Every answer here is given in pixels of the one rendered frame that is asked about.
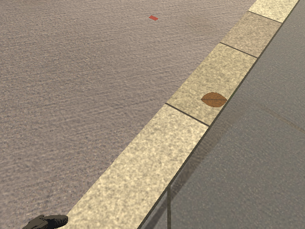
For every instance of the robot left hand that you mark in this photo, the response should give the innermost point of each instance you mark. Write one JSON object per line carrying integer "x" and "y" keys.
{"x": 47, "y": 222}

